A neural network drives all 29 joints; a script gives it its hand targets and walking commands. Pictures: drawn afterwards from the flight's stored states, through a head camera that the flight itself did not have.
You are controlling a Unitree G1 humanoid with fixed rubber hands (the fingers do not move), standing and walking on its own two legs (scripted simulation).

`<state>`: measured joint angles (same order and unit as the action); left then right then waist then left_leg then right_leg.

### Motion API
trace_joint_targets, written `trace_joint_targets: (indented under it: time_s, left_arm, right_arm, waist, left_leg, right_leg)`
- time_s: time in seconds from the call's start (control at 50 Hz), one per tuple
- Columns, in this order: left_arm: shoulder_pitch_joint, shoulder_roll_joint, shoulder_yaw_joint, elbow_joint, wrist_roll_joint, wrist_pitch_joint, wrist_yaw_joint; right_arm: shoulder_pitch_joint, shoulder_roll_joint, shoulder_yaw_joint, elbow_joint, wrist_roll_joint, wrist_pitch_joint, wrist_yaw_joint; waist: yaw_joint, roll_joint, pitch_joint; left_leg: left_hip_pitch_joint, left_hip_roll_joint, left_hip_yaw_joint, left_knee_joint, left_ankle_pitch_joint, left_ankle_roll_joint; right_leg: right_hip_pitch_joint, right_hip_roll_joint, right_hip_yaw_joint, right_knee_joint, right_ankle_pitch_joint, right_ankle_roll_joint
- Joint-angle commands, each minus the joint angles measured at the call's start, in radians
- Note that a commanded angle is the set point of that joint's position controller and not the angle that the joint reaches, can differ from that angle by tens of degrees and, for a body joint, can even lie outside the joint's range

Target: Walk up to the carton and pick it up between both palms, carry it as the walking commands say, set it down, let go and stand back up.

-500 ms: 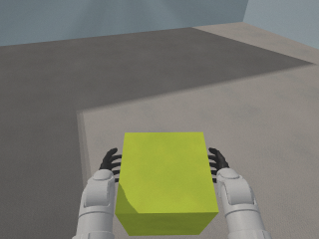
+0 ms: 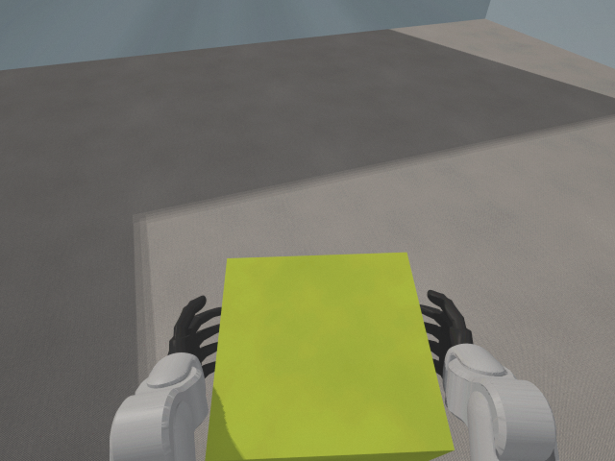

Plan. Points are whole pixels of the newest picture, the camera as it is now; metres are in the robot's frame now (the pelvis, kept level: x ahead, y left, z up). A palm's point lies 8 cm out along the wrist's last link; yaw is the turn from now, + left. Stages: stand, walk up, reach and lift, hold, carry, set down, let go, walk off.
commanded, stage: carry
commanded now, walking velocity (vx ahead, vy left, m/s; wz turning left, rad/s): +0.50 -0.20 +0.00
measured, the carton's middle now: (319, 375) +0.25 +0.01 +0.02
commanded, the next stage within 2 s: none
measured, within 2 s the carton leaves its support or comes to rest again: neither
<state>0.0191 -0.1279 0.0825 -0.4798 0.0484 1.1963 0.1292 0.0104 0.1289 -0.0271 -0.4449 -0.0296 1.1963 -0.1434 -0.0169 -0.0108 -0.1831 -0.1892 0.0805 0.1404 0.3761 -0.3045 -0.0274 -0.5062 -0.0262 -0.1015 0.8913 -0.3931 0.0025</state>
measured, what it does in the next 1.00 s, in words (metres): walks ahead: right foot, then left foot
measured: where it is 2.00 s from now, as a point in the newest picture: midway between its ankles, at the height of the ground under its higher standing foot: (380, 256)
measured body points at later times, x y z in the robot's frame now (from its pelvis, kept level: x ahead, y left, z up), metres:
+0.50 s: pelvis +0.27 -0.12 +0.00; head +0.28 -0.11 +0.45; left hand +0.50 +0.07 +0.07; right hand +0.54 -0.23 +0.08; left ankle +0.34 -0.03 -0.72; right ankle +0.25 -0.18 -0.74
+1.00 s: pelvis +0.58 -0.20 -0.01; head +0.59 -0.17 +0.44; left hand +0.81 -0.02 +0.07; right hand +0.84 -0.32 +0.08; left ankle +0.42 -0.04 -0.74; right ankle +0.73 -0.34 -0.72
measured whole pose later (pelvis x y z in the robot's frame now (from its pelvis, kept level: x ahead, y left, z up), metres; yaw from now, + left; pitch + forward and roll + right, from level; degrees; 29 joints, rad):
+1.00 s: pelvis +0.58 -0.20 -0.01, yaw +4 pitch +4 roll -2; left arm 0.03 -0.13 0.05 -0.59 0.06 1.20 0.13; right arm 0.02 0.13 -0.02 -0.55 -0.03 1.20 -0.13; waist -0.01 -0.02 -0.06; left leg 0.01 0.20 0.22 0.29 -0.33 -0.13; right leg -0.55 -0.10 -0.17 0.49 -0.01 0.00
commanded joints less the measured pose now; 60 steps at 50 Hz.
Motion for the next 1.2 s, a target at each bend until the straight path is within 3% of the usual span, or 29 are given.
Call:
trace_joint_targets:
  time_s: [0.0,0.06,0.16,0.18,0.2,0.22,0.28,0.4,0.44,0.56,0.58,0.6,0.62,0.64,0.66,0.68,0.72,0.74,0.78,0.82,0.92,0.94,1.0,1.02,1.04,1.06,1.08,1.12,1.18]
  left_arm:
    - [-0.424,-0.764,-0.648,-0.11,-0.283,-0.01,-0.095]
    - [-0.397,-0.766,-0.66,-0.131,-0.264,-0.006,-0.077]
    - [-0.372,-0.696,-0.638,-0.136,-0.243,0.008,-0.069]
    - [-0.279,-0.683,-0.607,-0.07,-0.227,0.022,-0.065]
    - [-0.321,-0.665,-0.608,-0.125,-0.24,0.017,-0.07]
    - [-0.314,-0.727,-0.626,-0.112,-0.257,0.001,-0.077]
    - [-0.362,-0.861,-0.653,-0.134,-0.283,-0.031,-0.104]
    - [-0.46,-0.878,-0.751,-0.238,-0.355,-0.057,-0.137]
    - [-0.372,-0.827,-0.714,-0.16,-0.329,-0.033,-0.14]
    - [-0.39,-0.763,-0.701,-0.121,-0.302,0.013,-0.129]
    - [-0.382,-0.741,-0.682,-0.12,-0.284,0.017,-0.126]
    - [-0.427,-0.721,-0.682,-0.135,-0.278,0.02,-0.124]
    - [-0.399,-0.72,-0.68,-0.128,-0.274,0.028,-0.123]
    - [-0.397,-0.751,-0.69,-0.108,-0.284,0.028,-0.12]
    - [-0.438,-0.766,-0.714,-0.161,-0.304,0.011,-0.126]
    - [-0.429,-0.8,-0.684,-0.099,-0.294,0.009,-0.13]
    - [-0.396,-0.836,-0.658,-0.094,-0.269,-0.005,-0.133]
    - [-0.397,-0.848,-0.666,-0.121,-0.261,-0.017,-0.126]
    - [-0.394,-0.866,-0.674,-0.095,-0.252,-0.016,-0.117]
    - [-0.348,-0.832,-0.659,-0.098,-0.229,-0.022,-0.109]
    - [-0.419,-0.822,-0.726,-0.229,-0.279,-0.031,-0.112]
    - [-0.352,-0.814,-0.723,-0.178,-0.273,-0.019,-0.109]
    - [-0.372,-0.755,-0.724,-0.193,-0.293,0.002,-0.121]
    - [-0.31,-0.735,-0.699,-0.138,-0.286,0.014,-0.124]
    - [-0.347,-0.734,-0.697,-0.182,-0.299,0.006,-0.125]
    - [-0.326,-0.752,-0.686,-0.157,-0.299,0.005,-0.131]
    - [-0.339,-0.795,-0.707,-0.17,-0.322,-0.004,-0.132]
    - [-0.361,-0.867,-0.694,-0.172,-0.325,-0.031,-0.144]
    - [-0.399,-0.942,-0.72,-0.207,-0.34,-0.065,-0.158]
  right_arm:
    - [-0.432,0.755,0.577,-0.179,0.274,-0.014,0.101]
    - [-0.435,0.734,0.58,-0.216,0.299,-0.012,0.101]
    - [-0.386,0.695,0.58,-0.183,0.28,0.008,0.117]
    - [-0.353,0.662,0.564,-0.168,0.254,0.022,0.105]
    - [-0.379,0.671,0.591,-0.219,0.261,0.028,0.103]
    - [-0.401,0.685,0.606,-0.254,0.271,0.013,0.117]
    - [-0.476,0.832,0.652,-0.252,0.301,-0.018,0.139]
    - [-0.372,0.842,0.6,-0.213,0.245,-0.057,0.139]
    - [-0.351,0.795,0.592,-0.197,0.226,-0.044,0.125]
    - [-0.364,0.735,0.573,-0.179,0.223,-0.01,0.127]
    - [-0.36,0.737,0.583,-0.162,0.236,-0.006,0.121]
    - [-0.342,0.729,0.566,-0.142,0.234,-0.009,0.128]
    - [-0.323,0.739,0.56,-0.11,0.232,-0.004,0.118]
    - [-0.348,0.763,0.557,-0.089,0.245,-0.006,0.113]
    - [-0.375,0.77,0.573,-0.164,0.273,-0.018,0.126]
    - [-0.464,0.784,0.588,-0.177,0.284,-0.014,0.135]
    - [-0.506,0.828,0.638,-0.218,0.313,-0.019,0.153]
    - [-0.479,0.844,0.637,-0.199,0.32,-0.02,0.161]
    - [-0.451,0.842,0.616,-0.186,0.317,-0.027,0.161]
    - [-0.457,0.792,0.619,-0.204,0.317,-0.024,0.17]
    - [-0.416,0.807,0.631,-0.242,0.316,-0.03,0.167]
    - [-0.377,0.755,0.606,-0.266,0.288,-0.033,0.16]
    - [-0.351,0.733,0.592,-0.224,0.246,-0.011,0.14]
    - [-0.307,0.733,0.583,-0.169,0.226,0.004,0.13]
    - [-0.335,0.731,0.59,-0.207,0.226,0.008,0.13]
    - [-0.362,0.727,0.619,-0.246,0.237,0.007,0.131]
    - [-0.337,0.751,0.617,-0.234,0.239,0.002,0.135]
    - [-0.413,0.837,0.646,-0.235,0.275,-0.02,0.153]
    - [-0.443,0.905,0.676,-0.291,0.291,-0.062,0.162]
  waist:
    - [-0.008,0.136,-0.047]
    - [0.0,0.238,-0.009]
    - [0.027,0.186,-0.106]
    - [0.052,0.02,-0.15]
    - [0.053,-0.305,-0.207]
    - [0.047,-0.315,-0.245]
    - [0.045,-0.069,-0.187]
    - [0.038,-0.054,-0.164]
    - [0.039,-0.11,-0.142]
    - [0.014,-0.009,-0.066]
    - [-0.002,-0.021,-0.095]
    - [-0.027,0.027,-0.16]
    - [-0.042,0.186,-0.194]
    - [-0.028,0.333,-0.168]
    - [-0.021,0.17,-0.137]
    - [-0.012,-0.05,-0.087]
    - [0.005,-0.035,-0.061]
    - [0.004,0.102,-0.075]
    - [0.007,0.203,-0.022]
    - [0.007,0.192,-0.013]
    - [-0.001,0.193,-0.021]
    - [0.003,0.26,-0.052]
    - [0.014,0.178,-0.11]
    - [0.04,0.067,-0.176]
    - [0.047,-0.133,-0.228]
    - [0.045,-0.37,-0.216]
    - [0.044,-0.264,-0.232]
    - [0.047,-0.128,-0.217]
    - [0.034,-0.141,-0.226]
  left_leg:
    - [0.213,0.236,-0.153,-0.138,0.298,0.12]
    - [0.02,0.229,-0.11,-0.17,0.199,0.097]
    - [-0.032,0.117,0.07,0.169,0.375,0.017]
    - [-0.174,0.065,0.101,0.415,0.218,-0.009]
    - [-0.426,-0.038,0.086,0.722,-0.18,-0.054]
    - [-0.506,-0.011,-0.056,0.834,-0.256,-0.007]
    - [-0.412,0.052,-0.11,0.726,-0.125,0.033]
    - [-0.313,0.021,-0.021,0.311,-0.053,0.054]
    - [-0.292,0.006,0.022,0.278,0.085,0.047]
    - [-0.057,-0.02,0.113,0.094,0.174,0.077]
    - [0.123,0.0,0.081,0.039,0.09,0.094]
    - [0.314,0.136,-0.125,0.032,-0.08,0.16]
    - [0.46,0.376,-0.521,-0.043,-0.143,0.285]
    - [0.527,0.456,-0.75,-0.144,0.058,0.356]
    - [0.468,0.42,-0.598,-0.104,0.267,0.305]
    - [0.339,0.413,-0.487,-0.142,0.197,0.268]
    - [0.224,0.358,-0.327,-0.188,0.049,0.175]
    - [0.25,0.316,-0.219,-0.18,0.122,0.15]
    - [0.144,0.294,-0.15,-0.202,0.231,0.12]
    - [0.151,0.215,-0.007,-0.181,0.321,0.084]
    - [0.197,0.237,0.041,-0.179,0.321,0.064]
    - [0.268,0.23,0.079,-0.123,0.373,0.055]
    - [0.167,0.162,0.118,0.118,0.374,0.029]
    - [0.074,0.13,0.127,0.332,0.291,0.017]
    - [-0.1,0.061,0.144,0.561,0.037,-0.015]
    - [-0.43,-0.045,0.069,0.781,-0.258,-0.03]
    - [-0.481,0.007,-0.044,0.841,-0.27,0.008]
    - [-0.386,0.04,-0.108,0.788,-0.176,0.026]
    - [-0.345,0.061,-0.069,0.611,-0.079,0.033]
  right_leg:
    - [-0.135,-0.039,-0.025,-0.221,0.135,0.002]
    - [0.054,-0.018,-0.077,-0.314,0.326,-0.01]
    - [0.421,0.03,-0.157,-0.41,0.243,-0.049]
    - [0.573,-0.053,-0.002,-0.494,0.069,-0.06]
    - [0.742,-0.328,0.475,-0.652,0.037,-0.158]
    - [0.722,-0.355,0.527,-0.65,0.121,-0.225]
    - [0.559,-0.262,0.292,-0.646,0.325,-0.187]
    - [0.471,-0.251,0.151,-0.71,0.234,-0.234]
    - [0.44,-0.227,0.082,-0.739,0.232,-0.182]
    - [0.366,-0.154,-0.057,-0.543,0.453,-0.124]
    - [0.279,-0.116,-0.088,-0.419,0.521,-0.092]
    - [0.101,-0.085,-0.096,-0.232,0.533,-0.039]
    - [-0.129,-0.02,-0.051,0.059,0.431,0.035]
    - [-0.341,0.032,0.1,0.284,-0.051,0.039]
    - [-0.335,-0.038,0.144,0.294,-0.026,0.012]
    - [-0.3,-0.075,0.151,0.296,0.049,0.005]
    - [-0.206,-0.114,0.129,0.141,0.126,0.0]
    - [-0.194,-0.088,0.066,0.057,0.142,0.008]
    - [-0.143,-0.093,0.022,-0.054,0.183,0.0]
    - [-0.081,-0.06,-0.06,-0.173,0.28,0.015]
    - [0.017,-0.046,-0.082,-0.377,0.413,-0.011]
    - [0.012,-0.063,-0.076,-0.424,0.421,-0.005]
    - [0.288,-0.002,-0.145,-0.481,0.311,-0.03]
    - [0.469,0.006,-0.121,-0.479,0.221,-0.035]
    - [0.598,-0.215,0.199,-0.591,0.112,-0.063]
    - [0.77,-0.327,0.496,-0.645,0.195,-0.161]
    - [0.777,-0.334,0.428,-0.584,0.406,-0.216]
    - [0.626,-0.277,0.279,-0.582,0.562,-0.173]
    - [0.563,-0.224,0.152,-0.659,0.322,-0.15]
